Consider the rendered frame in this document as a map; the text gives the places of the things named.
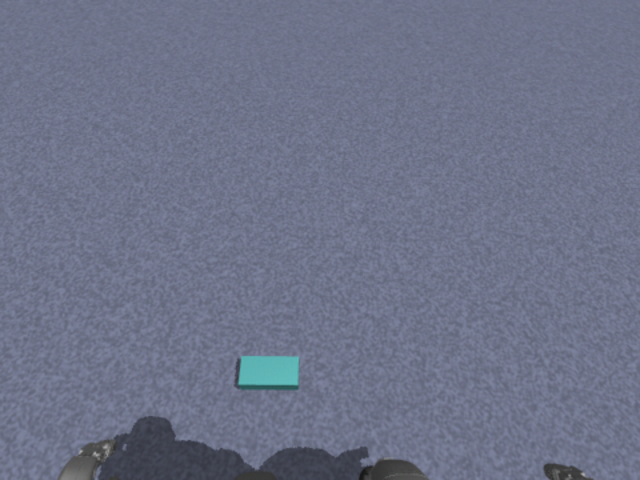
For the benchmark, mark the left robot hand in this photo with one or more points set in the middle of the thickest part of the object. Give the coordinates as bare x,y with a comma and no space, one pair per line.
91,456

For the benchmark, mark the right robot hand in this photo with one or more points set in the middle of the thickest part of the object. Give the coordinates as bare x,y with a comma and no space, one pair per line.
561,472

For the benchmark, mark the carton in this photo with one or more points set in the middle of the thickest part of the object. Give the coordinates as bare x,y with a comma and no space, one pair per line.
269,373

